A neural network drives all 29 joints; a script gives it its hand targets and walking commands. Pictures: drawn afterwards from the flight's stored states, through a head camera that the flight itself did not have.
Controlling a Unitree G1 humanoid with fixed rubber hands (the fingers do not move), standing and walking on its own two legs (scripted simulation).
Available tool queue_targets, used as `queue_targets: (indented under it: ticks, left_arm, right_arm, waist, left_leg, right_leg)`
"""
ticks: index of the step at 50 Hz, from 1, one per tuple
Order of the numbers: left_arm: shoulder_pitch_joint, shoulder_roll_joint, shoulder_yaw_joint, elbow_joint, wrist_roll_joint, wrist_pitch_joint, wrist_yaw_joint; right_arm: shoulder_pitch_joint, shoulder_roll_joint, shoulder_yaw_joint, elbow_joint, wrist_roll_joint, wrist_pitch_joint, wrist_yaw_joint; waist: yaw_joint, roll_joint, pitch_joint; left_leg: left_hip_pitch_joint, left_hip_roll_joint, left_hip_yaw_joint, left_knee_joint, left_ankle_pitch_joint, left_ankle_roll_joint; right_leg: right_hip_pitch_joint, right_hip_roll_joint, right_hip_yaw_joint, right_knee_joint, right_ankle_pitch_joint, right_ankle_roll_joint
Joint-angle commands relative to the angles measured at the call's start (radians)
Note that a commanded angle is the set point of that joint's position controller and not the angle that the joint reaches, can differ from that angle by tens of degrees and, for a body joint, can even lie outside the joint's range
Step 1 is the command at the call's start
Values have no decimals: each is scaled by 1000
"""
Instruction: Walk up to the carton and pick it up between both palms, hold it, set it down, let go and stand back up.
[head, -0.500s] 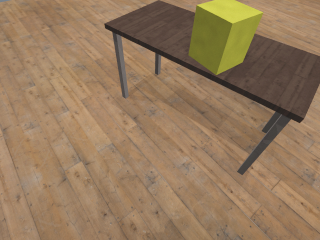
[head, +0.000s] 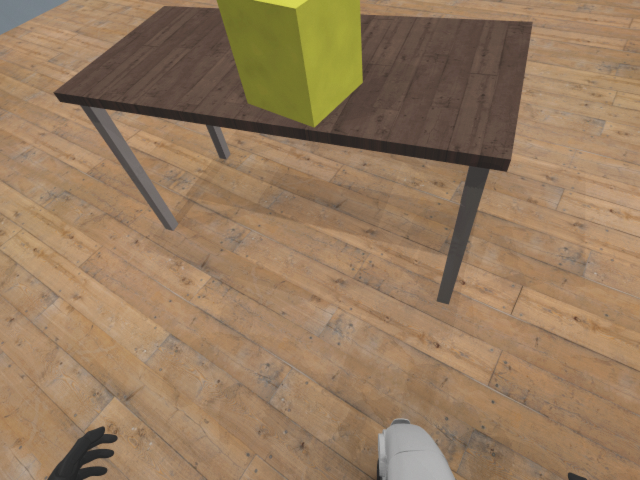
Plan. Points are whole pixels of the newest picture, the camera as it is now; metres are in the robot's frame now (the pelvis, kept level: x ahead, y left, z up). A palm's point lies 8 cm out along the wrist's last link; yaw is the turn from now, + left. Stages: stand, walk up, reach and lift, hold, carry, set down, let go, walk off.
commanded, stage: walk up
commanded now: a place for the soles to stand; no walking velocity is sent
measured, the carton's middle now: (296, 42) +0.95 +0.02 +0.06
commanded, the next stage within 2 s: none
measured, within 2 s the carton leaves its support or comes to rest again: neither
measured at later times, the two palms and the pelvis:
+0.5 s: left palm (43, 386) +0.25 +0.38 -0.02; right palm (515, 354) +0.27 -0.26 -0.08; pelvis +0.16 +0.06 +0.01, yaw -8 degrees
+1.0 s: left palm (94, 236) +0.53 +0.41 -0.04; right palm (454, 357) +0.27 -0.18 -0.09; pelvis +0.30 +0.15 -0.01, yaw -18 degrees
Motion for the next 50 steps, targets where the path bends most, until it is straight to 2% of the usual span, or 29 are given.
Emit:
queue_targets:
  ticks: [1,2,4,8,10,15,17,19,22,23,25,27,28,29,30,31,32,33,34,37,39,42,44,45,46,47,48,49,50]
  left_arm:
    - [146,303,52,-154,-39,-20,65]
    - [127,307,51,-163,-48,-22,76]
    - [88,321,50,-162,-44,-32,83]
    - [108,283,39,-166,-26,-53,78]
    - [155,259,37,-174,-19,-59,81]
    - [243,278,48,-177,-11,-61,84]
    - [253,299,56,-178,-9,-58,88]
    - [242,308,56,-189,0,-58,90]
    - [219,321,59,-198,0,-58,95]
    - [209,324,57,-204,-5,-54,96]
    - [148,348,59,-210,-10,-47,98]
    - [70,320,39,-228,-29,-37,94]
    - [114,245,14,-222,-41,-34,89]
    - [143,167,-10,-242,-66,-37,84]
    - [166,269,20,-239,-67,-23,109]
    - [135,327,37,-231,-57,-13,120]
    - [86,345,35,-205,-57,-13,113]
    - [68,318,33,-177,-60,-11,105]
    - [93,287,27,-161,-62,-10,97]
    - [103,266,22,-167,-58,-5,99]
    - [83,266,17,-161,-56,-1,90]
    - [84,272,14,-145,-59,-3,80]
    - [203,283,27,-99,-59,-15,87]
    - [255,305,46,-80,-47,-18,100]
    - [303,364,68,-85,-30,-20,110]
    - [305,406,75,-127,-9,-25,119]
    - [253,407,67,-157,-6,-27,131]
    - [214,379,60,-175,-7,-38,142]
    - [186,360,51,-186,-9,-47,147]
  right_arm:
    - [25,-193,-16,-202,31,33,49]
    - [55,-210,-24,-191,32,35,45]
    - [123,-201,-26,-166,29,41,43]
    - [59,-135,3,-207,11,45,51]
    - [-1,-116,9,-242,-4,45,58]
    - [-64,-126,-5,-289,-2,54,58]
    - [-96,-125,-3,-297,1,57,59]
    - [-121,-126,-3,-314,2,59,60]
    - [-138,-151,-12,-330,-1,57,59]
    - [-150,-152,-12,-329,2,53,58]
    - [-118,-162,-21,-333,8,47,55]
    - [18,-195,-36,-287,12,29,51]
    - [127,-274,-61,-252,5,11,44]
    - [133,-349,-67,-265,3,2,31]
    - [89,-330,-70,-280,30,11,34]
    - [83,-308,-69,-285,50,11,34]
    - [75,-270,-56,-289,52,14,28]
    - [46,-242,-41,-290,41,18,20]
    - [31,-232,-37,-284,38,22,9]
    - [-37,-225,-25,-292,26,21,11]
    - [-55,-209,-15,-294,15,25,15]
    - [-81,-203,0,-301,12,32,23]
    - [-147,-176,17,-314,12,48,31]
    - [-126,-140,34,-312,2,52,32]
    - [-80,-108,42,-320,10,52,36]
    - [-79,-126,35,-354,15,62,30]
    - [-149,-249,-11,-360,18,89,31]
    - [-154,-277,-23,-362,13,102,33]
    - [-149,-267,-25,-352,9,102,35]
  waist:
    - [77,-304,-134]
    - [55,-245,-99]
    - [23,-260,-73]
    - [52,-238,-62]
    - [80,-193,-68]
    - [108,-178,-90]
    - [115,-192,-69]
    - [116,-244,-68]
    - [110,-289,-56]
    - [115,-279,-41]
    - [79,-334,-48]
    - [-8,-288,-90]
    - [-50,-66,-178]
    - [-57,231,-233]
    - [-41,235,-213]
    - [-43,134,-154]
    - [-37,6,-99]
    - [-20,-21,-63]
    - [6,-38,-65]
    - [29,108,-67]
    - [16,130,-31]
    - [36,118,-51]
    - [121,63,-100]
    - [158,-22,-140]
    - [183,-199,-196]
    - [167,-298,-229]
    - [170,-186,-153]
    - [146,-129,-101]
    - [130,-82,-85]
  left_leg:
    - [-587,-32,-260,627,21,-20]
    - [-603,-12,-281,602,68,-25]
    - [-544,28,-286,534,109,-23]
    - [-566,72,-293,464,234,-57]
    - [-655,80,-300,419,249,-63]
    - [-719,84,-298,314,304,-71]
    - [-728,76,-293,289,319,-65]
    - [-713,87,-299,235,313,-58]
    - [-663,94,-327,155,304,-40]
    - [-638,68,-299,114,274,-37]
    - [-517,56,-306,16,277,-11]
    - [-182,-4,-273,-193,305,25]
    - [8,16,-398,-286,197,46]
    - [93,270,-767,-432,95,107]
    - [78,348,-1015,-530,64,233]
    - [21,389,-1014,-503,101,307]
    - [-36,336,-844,-459,269,273]
    - [-66,285,-663,-417,416,237]
    - [-120,250,-557,-397,498,196]
    - [-262,254,-487,-415,393,215]
    - [-275,269,-427,-424,399,221]
    - [-358,257,-341,-401,358,187]
    - [-528,179,-246,-246,182,118]
    - [-581,123,-186,-77,174,79]
    - [-656,57,-128,175,99,24]
    - [-705,-8,-185,396,-19,-24]
    - [-762,-5,-287,482,-11,-38]
    - [-744,20,-323,531,6,-48]
    - [-746,31,-362,529,58,-47]
  right_leg:
    - [324,-338,1007,-719,-754,-207]
    - [288,-322,927,-683,-743,-147]
    - [169,-273,723,-615,-653,-81]
    - [107,-185,512,-507,-397,-90]
    - [186,-186,497,-471,-306,-139]
    - [256,-193,492,-406,-116,-154]
    - [255,-188,505,-392,-89,-148]
    - [257,-191,491,-360,-38,-185]
    - [248,-205,509,-309,14,-190]
    - [226,-191,505,-294,45,-187]
    - [162,-202,491,-253,13,-167]
    - [-37,-140,379,-99,-63,-103]
    - [-137,-37,263,200,-87,-34]
    - [-325,110,165,501,-441,49]
    - [-385,108,129,582,-455,54]
    - [-399,56,145,652,-447,42]
    - [-394,39,175,667,-367,38]
    - [-372,35,187,658,-323,41]
    - [-313,32,190,606,-297,39]
    - [-139,19,158,451,-326,46]
    - [-104,7,141,285,-320,36]
    - [85,-2,79,54,-225,10]
    - [392,30,40,-134,-58,-1]
    - [500,7,96,-183,-39,4]
    - [560,-129,354,-264,-191,-44]
    - [478,-358,837,-464,-495,-159]
    - [374,-418,966,-550,-608,-220]
    - [310,-409,954,-533,-575,-243]
    - [306,-373,855,-488,-443,-210]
